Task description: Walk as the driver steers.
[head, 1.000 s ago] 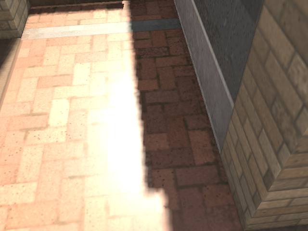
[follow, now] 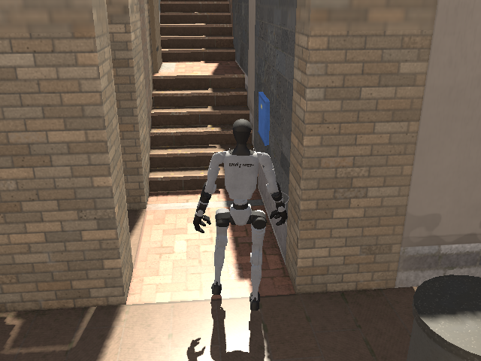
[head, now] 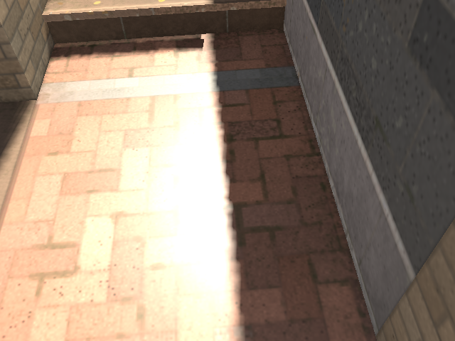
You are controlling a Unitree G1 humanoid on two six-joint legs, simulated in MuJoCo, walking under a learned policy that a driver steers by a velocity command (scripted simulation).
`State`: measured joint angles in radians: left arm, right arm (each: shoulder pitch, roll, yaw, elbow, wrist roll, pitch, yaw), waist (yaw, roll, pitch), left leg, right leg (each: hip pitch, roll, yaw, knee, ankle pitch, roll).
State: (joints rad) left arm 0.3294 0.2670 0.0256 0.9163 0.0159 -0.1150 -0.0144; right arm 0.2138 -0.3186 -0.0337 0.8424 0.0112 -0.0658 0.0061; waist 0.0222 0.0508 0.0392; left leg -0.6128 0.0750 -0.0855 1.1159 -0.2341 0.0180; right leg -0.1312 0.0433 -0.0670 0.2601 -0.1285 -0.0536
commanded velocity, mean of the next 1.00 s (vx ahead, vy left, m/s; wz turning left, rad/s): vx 0.50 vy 0.00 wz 0.00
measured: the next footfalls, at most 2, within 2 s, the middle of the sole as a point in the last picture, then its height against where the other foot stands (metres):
left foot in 0.28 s outside the picture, level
right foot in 0.86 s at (249, 289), level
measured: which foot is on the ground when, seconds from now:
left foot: up 0.00-0.26, down 0.28-0.86, up 0.88-1.00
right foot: down 0.00-0.28, up 0.30-0.84, down 0.86-1.00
